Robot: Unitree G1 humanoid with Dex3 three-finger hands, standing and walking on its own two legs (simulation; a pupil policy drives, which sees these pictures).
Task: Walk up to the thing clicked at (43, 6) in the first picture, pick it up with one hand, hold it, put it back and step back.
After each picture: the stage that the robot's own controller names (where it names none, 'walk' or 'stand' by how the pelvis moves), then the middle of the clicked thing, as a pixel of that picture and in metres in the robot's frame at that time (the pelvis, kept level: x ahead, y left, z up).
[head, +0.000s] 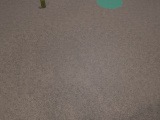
stand; (43, 3) +2.15 +0.58 -0.72
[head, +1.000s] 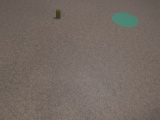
walk; (58, 14) +2.06 +0.26 -0.70
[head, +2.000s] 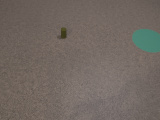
walk; (63, 33) +1.43 +0.16 -0.72
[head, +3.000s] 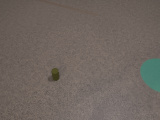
walk; (55, 74) +0.88 +0.22 -0.71
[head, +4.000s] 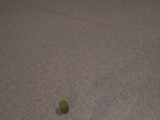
walk; (64, 107) +0.55 +0.20 -0.70
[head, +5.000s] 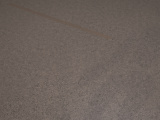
stand; out of the picture +0.35 +0.18 -0.71
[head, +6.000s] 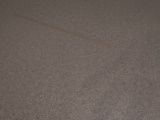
stand; out of the picture +0.34 +0.17 -0.72
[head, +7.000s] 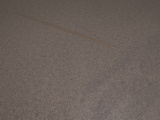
stand; out of the picture +0.37 +0.17 -0.73
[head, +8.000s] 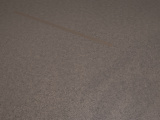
stand; out of the picture +0.35 +0.18 -0.73
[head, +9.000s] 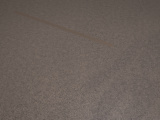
stand; out of the picture +0.34 +0.18 -0.73
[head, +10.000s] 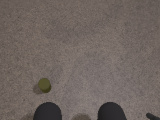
go down; (45, 85) +0.41 +0.18 -0.49
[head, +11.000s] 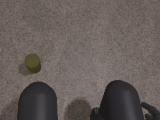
go down; (33, 64) +0.45 +0.19 -0.32
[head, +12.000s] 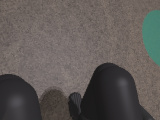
close in; out of the picture +0.43 +0.23 -0.24
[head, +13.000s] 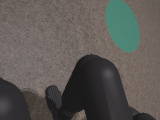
close; out of the picture +0.43 +0.25 -0.23
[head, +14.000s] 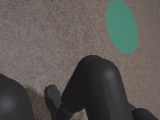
lift; out of the picture +0.42 +0.25 -0.23
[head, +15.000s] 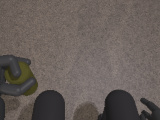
lift; (23, 79) +0.33 +0.20 -0.06
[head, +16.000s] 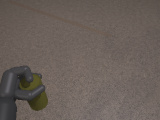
hold; (35, 93) +0.32 +0.17 +0.00
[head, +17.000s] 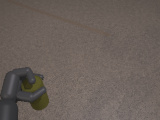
hold; (36, 93) +0.32 +0.17 -0.02
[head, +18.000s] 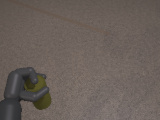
crouch; (39, 93) +0.32 +0.16 -0.02
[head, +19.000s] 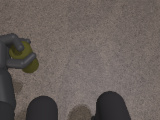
crouch; (25, 58) +0.43 +0.18 -0.10
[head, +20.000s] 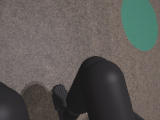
lower; out of the picture +0.44 +0.26 -0.23
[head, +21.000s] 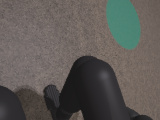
lower; out of the picture +0.44 +0.27 -0.24
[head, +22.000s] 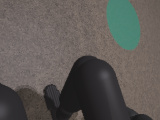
lower; out of the picture +0.44 +0.27 -0.24
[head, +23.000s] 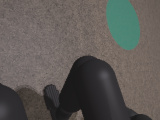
lower; out of the picture +0.44 +0.27 -0.24
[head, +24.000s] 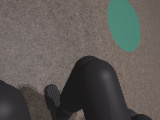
loosen; out of the picture +0.44 +0.26 -0.24
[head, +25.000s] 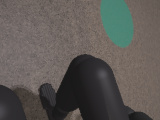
withdraw; out of the picture +0.43 +0.26 -0.24
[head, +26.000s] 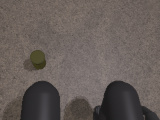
walk; (38, 60) +0.46 +0.19 -0.34
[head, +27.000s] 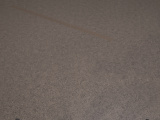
stand; out of the picture +0.37 +0.16 -0.66
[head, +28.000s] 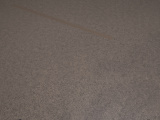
stand; out of the picture +0.39 +0.17 -0.67
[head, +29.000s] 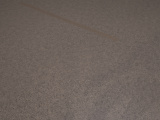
stand; out of the picture +0.38 +0.16 -0.70
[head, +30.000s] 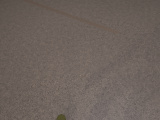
walk; out of the picture +0.41 +0.16 -0.71
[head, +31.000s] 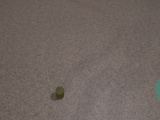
walk; (59, 93) +0.56 +0.13 -0.71
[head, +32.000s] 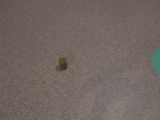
walk; (63, 64) +0.87 +0.24 -0.70
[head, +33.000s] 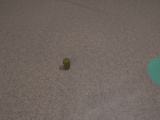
stand; (66, 64) +1.03 +0.16 -0.71
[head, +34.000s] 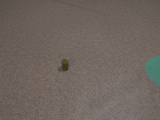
stand; (65, 65) +1.04 +0.17 -0.72
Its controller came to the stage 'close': yes
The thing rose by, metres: 0.70
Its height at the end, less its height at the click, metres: +0.00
